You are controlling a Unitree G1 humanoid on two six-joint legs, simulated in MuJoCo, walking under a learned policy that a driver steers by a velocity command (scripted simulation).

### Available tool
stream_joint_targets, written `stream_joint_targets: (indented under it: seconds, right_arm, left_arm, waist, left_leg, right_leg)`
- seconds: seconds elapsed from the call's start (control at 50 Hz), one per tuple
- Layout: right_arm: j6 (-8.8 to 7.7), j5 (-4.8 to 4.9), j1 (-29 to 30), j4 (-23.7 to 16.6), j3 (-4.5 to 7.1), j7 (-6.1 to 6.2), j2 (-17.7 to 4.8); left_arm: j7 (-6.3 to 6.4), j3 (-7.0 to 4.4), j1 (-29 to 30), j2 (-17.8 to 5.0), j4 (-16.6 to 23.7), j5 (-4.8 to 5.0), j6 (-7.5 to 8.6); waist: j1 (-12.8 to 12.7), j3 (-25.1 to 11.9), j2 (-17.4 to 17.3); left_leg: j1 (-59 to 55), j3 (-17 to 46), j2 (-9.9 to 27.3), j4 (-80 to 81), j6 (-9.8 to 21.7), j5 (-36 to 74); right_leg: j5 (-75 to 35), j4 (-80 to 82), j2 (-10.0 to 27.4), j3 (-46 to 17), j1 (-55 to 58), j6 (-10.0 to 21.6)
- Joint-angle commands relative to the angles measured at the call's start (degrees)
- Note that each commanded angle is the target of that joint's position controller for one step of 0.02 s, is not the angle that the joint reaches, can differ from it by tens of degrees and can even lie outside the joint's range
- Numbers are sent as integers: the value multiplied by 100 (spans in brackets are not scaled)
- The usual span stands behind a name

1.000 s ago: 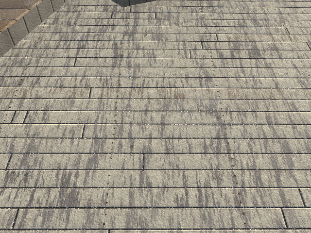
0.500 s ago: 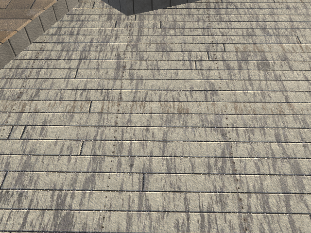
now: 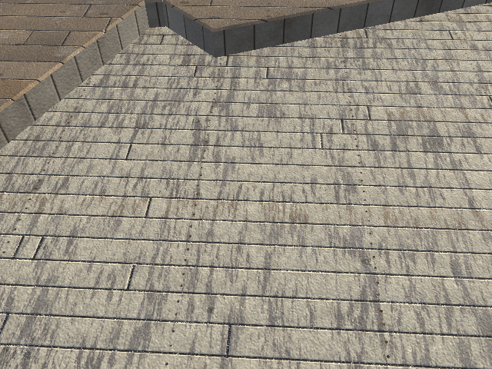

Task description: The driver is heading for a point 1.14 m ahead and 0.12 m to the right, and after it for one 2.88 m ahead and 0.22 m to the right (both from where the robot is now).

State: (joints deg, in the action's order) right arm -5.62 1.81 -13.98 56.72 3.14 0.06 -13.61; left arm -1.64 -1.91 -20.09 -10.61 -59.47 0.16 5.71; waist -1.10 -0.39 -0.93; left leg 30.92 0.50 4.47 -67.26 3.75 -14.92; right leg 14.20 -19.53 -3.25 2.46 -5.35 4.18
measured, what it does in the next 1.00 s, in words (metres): walks ahead: left foot, then right foot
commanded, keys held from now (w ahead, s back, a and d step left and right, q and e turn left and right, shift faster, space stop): w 0.26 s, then no key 0.26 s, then e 0.48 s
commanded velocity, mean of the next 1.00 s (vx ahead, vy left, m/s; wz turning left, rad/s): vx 0.23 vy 0.00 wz -0.17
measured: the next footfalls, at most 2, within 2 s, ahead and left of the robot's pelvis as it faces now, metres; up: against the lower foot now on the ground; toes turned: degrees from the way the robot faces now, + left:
left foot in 0.32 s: +0.33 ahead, +0.17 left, +0.00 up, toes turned +3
right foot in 0.92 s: +0.31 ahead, -0.06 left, +0.00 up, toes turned -12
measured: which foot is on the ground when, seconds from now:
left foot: up 0.00-0.30, down 0.32-0.92, up 0.94-1.00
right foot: down 0.00-0.34, up 0.36-0.90, down 0.92-1.00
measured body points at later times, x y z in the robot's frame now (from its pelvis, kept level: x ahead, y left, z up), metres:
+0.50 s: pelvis +0.22 +0.09 -0.01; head +0.25 +0.10 +0.44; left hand +0.26 +0.35 -0.16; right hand +0.32 -0.17 -0.13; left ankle +0.29 +0.16 -0.74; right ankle +0.17 -0.07 -0.66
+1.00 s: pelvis +0.28 +0.04 -0.01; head +0.33 +0.01 +0.44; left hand +0.46 +0.30 -0.11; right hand +0.35 -0.27 -0.14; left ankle +0.28 +0.17 -0.69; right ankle +0.27 -0.05 -0.74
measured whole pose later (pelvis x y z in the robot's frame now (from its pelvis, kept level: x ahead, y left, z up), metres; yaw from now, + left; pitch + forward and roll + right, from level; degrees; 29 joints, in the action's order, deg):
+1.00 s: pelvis +0.28 +0.04 -0.01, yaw -12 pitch +3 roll +1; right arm 0.2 -0.1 -5.2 51.2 4.9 2.5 -17.9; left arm 0.4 -5.2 -8.2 -15.4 -48.3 -0.2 0.4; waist -0.4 2.9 -2.1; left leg 25.6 -2.9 1.1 -54.7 -1.8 -29.2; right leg 14.5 -29.1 -1.1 0.3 -17.5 2.9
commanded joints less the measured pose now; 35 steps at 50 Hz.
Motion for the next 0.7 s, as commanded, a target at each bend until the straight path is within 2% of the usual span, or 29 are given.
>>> stream_joint_targets:
  seconds: [0.02,0.1,0.16,0.22,0.26,0.28,0.3,0.32,0.34,0.36,0.38,0.4,0.42,0.44,0.46,0.5,0.54,0.58,0.64,0.7]
  right_arm:
    - [58,-60,165,-318,99,20,-218]
    - [47,-79,1271,-731,32,-4,-112]
    - [41,-38,1733,-865,12,-77,-193]
    - [-3,-19,2030,-1027,4,-175,-276]
    - [-45,-16,1908,-1054,49,-228,-410]
    - [-62,-41,1610,-998,117,-228,-545]
    - [-71,-81,856,-777,238,-209,-741]
    - [-76,-126,-80,-509,358,-176,-1030]
    - [-71,-323,-927,-353,461,-134,-1581]
    - [-20,-285,-980,-297,377,-157,-1416]
    - [-15,-191,-521,-381,260,-190,-1079]
    - [-3,-161,94,-506,163,-182,-794]
    - [-23,-171,537,-551,84,-209,-599]
    - [-49,-200,746,-553,36,-218,-439]
    - [-50,-277,779,-489,20,-236,-405]
    - [-71,-374,745,-364,-4,-211,-420]
    - [-72,-410,834,-316,-21,-128,-480]
    - [-24,-392,868,-304,-5,-24,-593]
    - [114,-320,653,-276,113,136,-970]
    - [276,-235,419,-282,178,267,-1016]
  left_arm:
    - [113,-62,-244,-719,143,-39,13]
    - [229,-109,-375,-950,176,-43,-15]
    - [238,-155,-588,-994,100,39,-9]
    - [249,-199,-672,-983,21,88,-47]
    - [253,-247,-571,-1074,35,88,-87]
    - [254,-263,-463,-1133,58,59,-119]
    - [259,-254,-377,-1117,79,27,-170]
    - [261,-201,-358,-1010,149,-12,-192]
    - [233,-53,-830,-538,262,-79,-139]
    - [205,42,-1240,-269,80,10,-12]
    - [194,-98,-926,-760,93,139,57]
    - [218,-122,-433,-871,240,198,54]
    - [277,-149,-166,-850,287,135,1]
    - [337,-213,-134,-860,296,75,-95]
    - [360,-215,-266,-744,267,48,-195]
    - [392,-193,-450,-486,224,16,-319]
    - [441,-202,-271,-487,302,5,-398]
    - [451,-195,86,-537,404,3,-476]
    - [423,-254,759,-784,711,44,-567]
    - [397,-321,1143,-885,940,54,-612]
  waist:
    - [73,550,400]
    - [-155,707,440]
    - [-258,801,480]
    - [-229,882,470]
    - [-59,711,538]
    - [143,487,646]
    - [538,-4,684]
    - [908,-651,586]
    - [809,-1668,-596]
    - [667,-2600,-1430]
    - [614,-2011,-929]
    - [427,-1207,-591]
    - [221,-729,-112]
    - [48,-539,-126]
    - [-73,-476,-223]
    - [-238,-453,-291]
    - [-326,-447,-367]
    - [-234,-459,-399]
    - [30,-271,-385]
    - [206,-44,-292]
  left_leg:
    - [1030,24,297,642,-178,637]
    - [917,-73,161,2419,-325,1519]
    - [746,-126,46,3056,-295,1766]
    - [795,-38,40,3433,-109,1582]
    - [371,-119,-76,3632,47,1233]
    - [-202,-248,-272,3696,134,1100]
    - [-1209,-434,-530,3755,256,1168]
    - [-2656,-224,-319,3685,439,1874]
    - [-4988,1796,1245,3591,1185,3007]
    - [-5457,3717,2106,4473,1807,3562]
    - [-4632,3054,1862,4535,1540,3538]
    - [-3696,2054,1634,4588,1289,3646]
    - [-2807,1434,1332,4802,1104,3769]
    - [-2215,1039,1090,4989,961,3701]
    - [-1757,811,959,5136,919,3759]
    - [-1296,474,843,5303,1058,4125]
    - [-1240,203,780,5369,1062,4083]
    - [-1267,25,752,5465,958,3320]
    - [-1556,230,977,5693,1001,1743]
    - [-2136,541,1300,5728,1109,868]
  right_leg:
    - [-1738,1212,1416,-1109,89,752]
    - [-1490,1427,1406,-898,-64,729]
    - [-1281,1467,1529,-798,146,726]
    - [-1445,1266,1769,-771,676,655]
    - [-2107,919,1850,-712,922,553]
    - [-3298,425,1768,-612,954,455]
    - [-4446,-537,1523,-429,855,303]
    - [-4334,-1825,1185,-245,188,53]
    - [-1772,-4142,390,10,-1878,-367]
    - [2103,-5654,-279,-736,-2600,-501]
    - [1991,-6153,71,-1220,-2832,-419]
    - [1661,-6022,402,-874,-3015,-376]
    - [1277,-5597,683,-669,-2822,-396]
    - [1052,-5189,879,-635,-2490,-373]
    - [871,-4981,925,-616,-2060,-357]
    - [600,-4543,914,-563,-1649,-403]
    - [286,-3742,939,-585,-1632,-470]
    - [-104,-2992,978,-578,-1530,-498]
    - [-173,-2641,915,-513,-1864,-500]
    - [301,-2671,927,-528,-2500,-505]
